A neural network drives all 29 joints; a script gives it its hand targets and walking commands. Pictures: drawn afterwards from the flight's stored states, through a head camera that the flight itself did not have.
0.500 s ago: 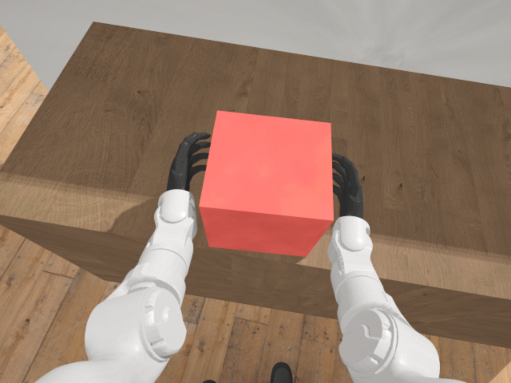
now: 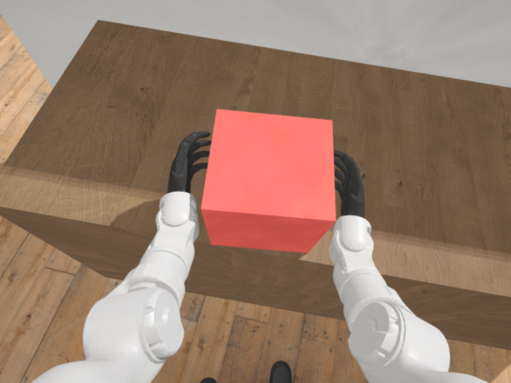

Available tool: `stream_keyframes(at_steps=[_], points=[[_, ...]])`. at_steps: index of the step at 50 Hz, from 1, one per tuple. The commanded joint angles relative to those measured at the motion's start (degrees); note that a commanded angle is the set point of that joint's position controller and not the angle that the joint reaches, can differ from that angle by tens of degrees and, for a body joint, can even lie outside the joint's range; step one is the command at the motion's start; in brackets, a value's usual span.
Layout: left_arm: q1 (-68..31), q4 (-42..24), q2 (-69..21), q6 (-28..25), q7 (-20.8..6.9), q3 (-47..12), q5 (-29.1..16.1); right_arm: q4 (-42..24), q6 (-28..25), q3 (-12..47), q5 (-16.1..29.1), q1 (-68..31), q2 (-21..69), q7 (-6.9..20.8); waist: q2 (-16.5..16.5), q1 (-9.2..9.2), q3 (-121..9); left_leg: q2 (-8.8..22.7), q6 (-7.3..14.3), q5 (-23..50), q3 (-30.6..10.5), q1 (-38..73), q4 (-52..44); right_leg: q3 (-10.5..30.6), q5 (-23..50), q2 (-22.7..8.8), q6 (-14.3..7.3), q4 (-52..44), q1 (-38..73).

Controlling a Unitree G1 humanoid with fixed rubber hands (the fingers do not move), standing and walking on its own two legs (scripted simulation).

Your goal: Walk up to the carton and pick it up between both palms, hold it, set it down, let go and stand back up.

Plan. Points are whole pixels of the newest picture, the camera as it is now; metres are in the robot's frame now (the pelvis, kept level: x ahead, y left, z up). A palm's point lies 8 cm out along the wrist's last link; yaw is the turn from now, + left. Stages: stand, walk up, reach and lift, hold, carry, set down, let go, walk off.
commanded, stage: reach and lift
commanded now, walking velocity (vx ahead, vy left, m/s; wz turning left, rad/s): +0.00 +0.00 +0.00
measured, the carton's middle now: (266, 187) +0.43 -0.02 -0.03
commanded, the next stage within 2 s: none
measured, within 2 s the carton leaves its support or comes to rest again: leaves its support in 0.46 s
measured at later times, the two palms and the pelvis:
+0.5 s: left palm (181, 185) +0.41 +0.12 +0.01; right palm (351, 204) +0.39 -0.16 +0.00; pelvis +0.00 +0.00 -0.01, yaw -1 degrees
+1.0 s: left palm (165, 160) +0.40 +0.12 +0.10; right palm (369, 185) +0.37 -0.15 +0.09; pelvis -0.01 +0.01 +0.01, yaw -1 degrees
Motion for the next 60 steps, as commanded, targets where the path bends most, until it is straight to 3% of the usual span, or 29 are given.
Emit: stream_keyframes(at_steps=[1, 5, 10, 14, 15, 19, 20, 22, 24, 25, 27, 29, 31, 36, 37, 38, 40, 41, 42, 44, 45, 46, 48, 51, 52, 55, 57, 59, 60], points=[[-29.35, -0.14, -33.87, -2.47, -7.03, -17.88, 4.31, 0.46, -5.36, 19.83, -6.72, -33.02, 28.85, 8.93, 3.36, -1.75, -44.4, -0.11, -3.69, 27.49, 5.92, 7.48, 0.17, -1.89, 35.56, 0.92, -0.87, 8.82, 34.32], [-30.46, 3.49, -31.32, -3.03, -7.78, -16.21, 2.98, 0.34, -4.09, 21.24, -5.51, -35.07, 29.09, 9.17, 0.8, -0.34, -42.29, -0.66, -2.41, 18.99, 6.05, 1.06, -0.99, -0.38, 33.15, 0.28, -0.36, 9.99, 37.95], [-30.4, 1.56, -32.93, -3.01, -6.98, -21.27, -0.18, -1.03, -3.26, 26.11, -2.07, -34.06, 29.9, 8.83, 2.76, -1.09, -47.73, -0.83, -3.54, 25.73, 5.25, 4.75, 2.24, 0.12, 37.78, 0.98, -0.62, 11.03, 35.95], [-32.76, 3.71, -32.73, -3.05, -7.79, -21.14, -2.89, -1.29, -0.76, 28.61, -0.62, -36.03, 31.61, 8.69, 0.38, -0.25, -45.83, -1.68, -2.45, 19.67, 4.92, 0.56, 1.25, 1.13, 35.36, 0.97, 0.29, 11.95, 38.43], [-34.43, 2.48, -33.12, -3.26, -7.82, -22.52, -3.43, -0.92, -0.54, 29.9, 0.47, -35.59, 32.56, 8.63, 1.95, -0.8, -46.48, -1.66, -2.72, 21.2, 4.71, 1.73, 1.7, 1.16, 37.09, 1.16, 0.3, 12.2, 37.87], [-34.41, 2.07, -33.62, -3.65, -8.03, -24.48, -6.15, -4.16, 1.53, 34.84, 4.32, -36.68, 35.43, 7.88, 1.01, -0.18, -49.3, -2.22, -2.02, 20.7, 4.4, 1.3, 3.57, 1.82, 39.85, 1.44, 1.3, 13.92, 40.21], [-34.9, 0.62, -34.57, -3.51, -7.83, -25.89, -6.96, -4.5, 1.9, 35.77, 5.92, -35.98, 35.59, 7.73, 2.81, -0.35, -49.33, -2.43, -3.02, 22.05, 3.94, 1.64, 3.67, 2.13, 40.29, 1.53, 1.0, 14.04, 39.46], [-35.73, 0.67, -35.92, -3.17, -7.48, -27.25, -8.33, -5.89, 2.71, 37.08, 7.0, -38.08, 35.3, 7.66, 2.15, -0.48, -49.68, -2.55, -3.0, 25.21, 3.27, 4.24, 5.35, 2.01, 39.6, 2.17, 1.12, 14.15, 37.07], [-36.54, 1.47, -36.03, -3.3, -7.77, -28.22, -9.31, -7.99, 3.99, 38.74, 7.76, -38.48, 36.03, 7.49, 3.14, -0.56, -48.5, -2.59, -2.89, 21.15, 2.85, 3.05, 4.77, 2.88, 35.95, 1.89, 0.75, 13.71, 37.36], [-37.61, -0.53, -35.81, -3.58, -7.66, -28.21, -10.69, -8.9, 4.59, 40.48, 9.15, -38.34, 37.15, 7.42, 1.03, -0.05, -49.28, -2.46, -2.52, 21.46, 2.59, 3.18, 5.37, 2.49, 36.96, 2.1, 1.06, 14.7, 37.36], [-35.98, -4.29, -37.82, -3.49, -7.36, -31.49, -12.45, -11.43, 6.06, 43.2, 11.42, -36.09, 37.47, 6.91, 2.12, -1.75, -50.77, -2.59, -3.41, 23.93, 1.95, 5.96, 6.34, 3.18, 39.2, 2.5, 0.88, 14.87, 37.25], [-38.03, -5.58, -38.22, -2.65, -7.26, -32.63, -12.9, -13.66, 7.57, 45.79, 14.03, -37.46, 39.23, 6.51, 3.22, -1.09, -49.23, -2.98, -3.47, 25.19, 1.52, 5.44, 6.49, 3.79, 38.93, 2.34, 0.81, 14.87, 38.1], [-37.69, -6.32, -38.51, -0.81, -7.22, -33.57, -12.29, -14.27, 9.98, 46.88, 15.32, -36.47, 38.55, 6.43, 3.71, -1.7, -45.08, -2.75, -3.76, 26.8, 0.98, 7.47, 5.8, 3.79, 37.59, 2.5, 0.61, 13.4, 37.2], [-38.74, -8.57, -39.29, 3.73, -7.95, -34.11, -14.09, -18.06, 15.18, 49.23, 19.25, -38.57, 39.71, 5.48, 0.86, -1.99, -39.87, -2.88, -2.89, 19.97, 0.72, 9.95, 3.2, 4.23, 28.78, 2.42, 0.69, 10.27, 36.12], [-38.66, -10.36, -41.8, 4.36, -7.6, -35.39, -14.74, -21.13, 15.61, 50.2, 21.11, -39.76, 38.67, 5.52, 2.75, -1.92, -40.56, -2.59, -3.27, 22.22, 0.18, 11.89, 2.85, 3.72, 28.89, 2.51, 0.51, 10.05, 35.63], [-39.58, -13.06, -41.92, 4.98, -7.29, -36.96, -15.06, -19.72, 16.64, 49.64, 21.15, -37.75, 39.53, 5.61, 2.79, -3.28, -41.44, -2.46, -4.05, 23.82, 0.25, 14.17, 3.34, 3.7, 29.59, 2.92, 0.44, 9.61, 34.66], [-38.69, -14.95, -42.77, 6.76, -6.78, -37.71, -15.19, -22.67, 18.24, 51.12, 22.5, -38.78, 39.2, 5.76, 3.61, -2.27, -41.19, -2.51, -4.29, 27.04, -0.14, 17.69, 3.77, 3.55, 29.4, 3.21, 0.25, 8.58, 34.87], [-37.33, -16.0, -44.03, 8.47, -6.7, -38.46, -15.18, -21.42, 19.59, 51.17, 23.63, -37.0, 38.49, 5.54, 3.47, -3.72, -38.4, -1.91, -4.8, 27.7, -0.42, 19.47, 3.69, 3.51, 28.29, 3.32, -0.08, 7.95, 34.15], [-38.38, -17.65, -42.34, 9.93, -6.83, -38.04, -14.48, -21.13, 20.92, 50.32, 24.04, -36.6, 38.51, 5.61, 4.92, -3.04, -36.52, -2.34, -4.44, 26.25, 0.34, 20.21, 2.7, 3.53, 25.82, 3.17, -0.35, 6.67, 34.01], [-36.57, -17.22, -43.33, 13.75, -7.18, -36.14, -13.88, -21.59, 23.57, 49.44, 25.28, -36.96, 36.95, 5.55, 3.03, -3.92, -30.31, -1.76, -4.34, 25.1, -0.47, 20.57, 0.99, 3.46, 22.53, 3.09, -0.3, 5.06, 33.97], [-35.98, -18.24, -43.13, 15.47, -7.47, -35.48, -13.52, -24.82, 24.09, 49.49, 26.25, -39.18, 35.99, 5.76, 2.54, -2.28, -29.89, -2.1, -3.99, 25.98, -0.36, 21.22, 0.78, 3.63, 22.72, 3.16, -0.16, 4.74, 35.66], [-35.21, -19.92, -43.31, 16.78, -7.4, -36.07, -13.65, -26.34, 24.64, 50.69, 27.04, -39.79, 36.5, 5.79, 1.53, -2.86, -31.88, -2.34, -4.27, 24.76, -0.27, 22.5, 0.23, 3.63, 21.95, 3.21, -0.17, 4.22, 36.47], [-35.16, -20.69, -45.04, 19.54, -7.03, -36.2, -13.28, -32.1, 25.48, 51.54, 28.65, -43.83, 35.21, 6.5, 1.83, -1.39, -33.2, -2.25, -3.99, 25.23, -0.09, 23.51, -0.22, 3.55, 20.75, 3.03, -0.45, 4.12, 36.3], [-33.58, -26.6, -44.27, 23.42, -6.59, -36.57, -12.52, -32.46, 28.46, 52.17, 29.23, -40.91, 35.28, 6.92, 2.46, -1.31, -30.92, -2.31, -3.97, 25.4, 0.26, 24.92, -0.77, 3.56, 20.92, 3.09, -0.46, 3.55, 37.84], [-33.96, -28.66, -44.79, 25.31, -6.6, -36.89, -12.8, -33.52, 29.37, 50.77, 29.68, -40.63, 33.99, 7.14, 2.69, -2.4, -29.16, -1.63, -4.43, 25.13, -0.03, 26.54, -1.07, 2.9, 18.08, 3.44, -0.65, 3.04, 36.39], [-32.85, -28.9, -41.41, 30.51, -7.99, -33.54, -11.06, -32.0, 31.98, 48.58, 30.23, -41.66, 32.59, 7.28, 1.08, -0.82, -24.14, -2.29, -2.78, 16.25, 1.52, 24.48, -3.74, 3.51, 11.79, 2.33, -0.03, 1.35, 37.97], [-34.39, -35.76, -41.78, 31.78, -8.2, -36.15, -12.72, -36.41, 31.9, 50.85, 32.01, -41.58, 34.28, 7.79, 1.68, -1.6, -29.37, -2.5, -2.6, 19.69, 1.22, 25.25, -3.33, 3.38, 17.54, 2.36, 0.16, 2.84, 40.69], [-33.77, -34.11, -42.56, 32.95, -8.13, -36.94, -12.72, -39.48, 31.93, 50.44, 32.13, -44.46, 32.37, 7.87, 3.08, -1.4, -30.55, -2.71, -2.88, 19.65, 1.21, 26.39, -2.67, 3.61, 17.72, 2.4, 0.46, 2.64, 40.26], [-31.75, -32.79, -41.31, 33.73, -8.45, -35.34, -12.03, -37.55, 32.71, 50.41, 31.74, -42.14, 32.45, 7.48, 1.19, -1.38, -27.0, -2.63, -2.66, 18.52, 1.27, 25.55, -3.11, 3.47, 17.54, 2.45, 0.45, 2.26, 40.58]])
